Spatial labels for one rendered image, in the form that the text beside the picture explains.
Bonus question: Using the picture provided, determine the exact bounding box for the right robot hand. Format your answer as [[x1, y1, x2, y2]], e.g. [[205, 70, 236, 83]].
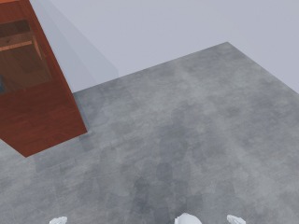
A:
[[227, 215, 246, 224]]

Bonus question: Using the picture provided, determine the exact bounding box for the right robot thigh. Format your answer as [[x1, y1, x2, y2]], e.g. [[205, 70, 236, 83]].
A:
[[174, 214, 202, 224]]

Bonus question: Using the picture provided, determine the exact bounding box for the cabinet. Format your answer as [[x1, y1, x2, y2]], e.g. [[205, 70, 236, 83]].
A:
[[0, 0, 87, 158]]

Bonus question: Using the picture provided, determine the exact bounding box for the drawer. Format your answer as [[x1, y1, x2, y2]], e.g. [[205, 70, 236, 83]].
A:
[[0, 19, 52, 96]]

